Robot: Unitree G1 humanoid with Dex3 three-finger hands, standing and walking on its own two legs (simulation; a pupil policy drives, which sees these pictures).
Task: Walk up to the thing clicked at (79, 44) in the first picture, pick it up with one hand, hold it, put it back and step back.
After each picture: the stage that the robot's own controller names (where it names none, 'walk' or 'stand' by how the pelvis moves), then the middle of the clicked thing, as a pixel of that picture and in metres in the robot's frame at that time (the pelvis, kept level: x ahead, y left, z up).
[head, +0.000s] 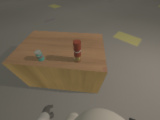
stand; (77, 51) +0.62 +0.16 -0.04
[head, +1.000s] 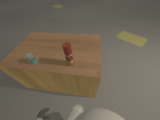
walk; (68, 55) +0.54 +0.24 -0.02
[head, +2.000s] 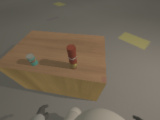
stand; (72, 58) +0.50 +0.19 -0.02
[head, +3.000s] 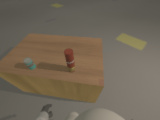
stand; (70, 61) +0.48 +0.20 -0.04
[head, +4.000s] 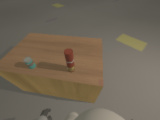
stand; (70, 61) +0.48 +0.20 -0.04
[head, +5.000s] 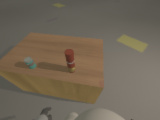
stand; (70, 62) +0.47 +0.20 -0.04
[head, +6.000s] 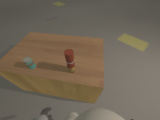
stand; (70, 62) +0.47 +0.20 -0.04
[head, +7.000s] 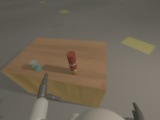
rise first; (72, 64) +0.47 +0.21 -0.04
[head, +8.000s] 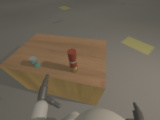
go down; (73, 61) +0.48 +0.20 -0.04
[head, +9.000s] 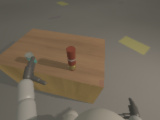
go down; (71, 59) +0.49 +0.19 -0.03
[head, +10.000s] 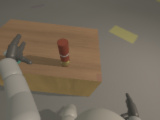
go down; (64, 54) +0.48 +0.19 +0.02
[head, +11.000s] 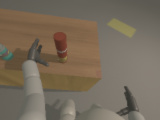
close in; (61, 50) +0.48 +0.19 +0.04
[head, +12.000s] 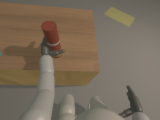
close; (54, 43) +0.49 +0.21 +0.07
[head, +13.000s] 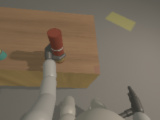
lift; (57, 48) +0.47 +0.20 +0.06
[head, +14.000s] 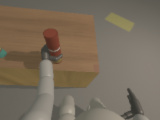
lift; (54, 49) +0.46 +0.21 +0.06
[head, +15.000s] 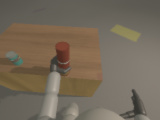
lift; (63, 61) +0.37 +0.18 +0.09
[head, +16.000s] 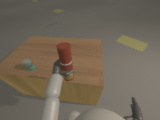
hold; (66, 63) +0.33 +0.17 +0.15
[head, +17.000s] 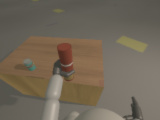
hold; (67, 64) +0.32 +0.16 +0.15
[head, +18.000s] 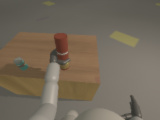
crouch; (62, 53) +0.41 +0.19 +0.14
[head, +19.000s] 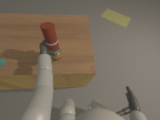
lower; (52, 44) +0.50 +0.21 +0.06
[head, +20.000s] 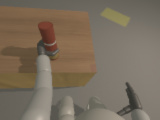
lower; (50, 44) +0.50 +0.21 +0.06
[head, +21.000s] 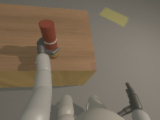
lower; (50, 42) +0.51 +0.21 +0.07
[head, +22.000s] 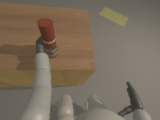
lower; (49, 41) +0.51 +0.21 +0.07
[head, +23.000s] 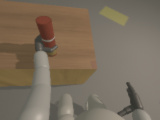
rest; (48, 39) +0.52 +0.22 +0.07
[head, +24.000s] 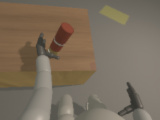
withdraw; (58, 42) +0.50 +0.16 +0.07
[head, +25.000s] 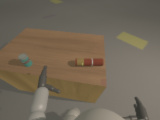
sink last; (88, 62) +0.53 +0.04 -0.08
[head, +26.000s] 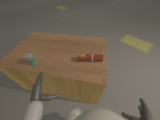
stand; (89, 58) +0.60 +0.05 -0.07
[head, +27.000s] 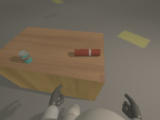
stand; (87, 52) +0.63 +0.07 -0.06
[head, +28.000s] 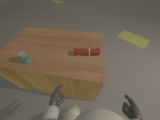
stand; (86, 51) +0.64 +0.07 -0.06
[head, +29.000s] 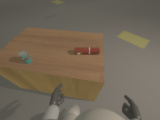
stand; (86, 50) +0.66 +0.07 -0.06
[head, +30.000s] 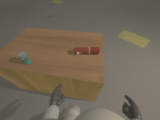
stand; (86, 50) +0.66 +0.08 -0.06
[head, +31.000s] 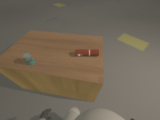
stand; (86, 52) +0.67 +0.07 -0.09
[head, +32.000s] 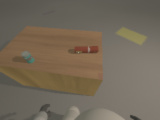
walk; (86, 49) +0.68 +0.07 -0.12
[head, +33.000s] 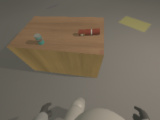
walk; (89, 32) +0.91 +0.09 -0.10
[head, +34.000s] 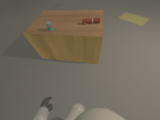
walk; (90, 21) +1.19 +0.09 -0.11
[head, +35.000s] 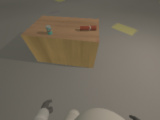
stand; (88, 28) +1.21 +0.09 -0.12
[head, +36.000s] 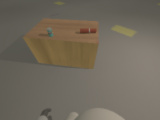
stand; (87, 30) +1.21 +0.09 -0.13
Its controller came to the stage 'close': yes
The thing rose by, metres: 0.21
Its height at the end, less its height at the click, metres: -0.09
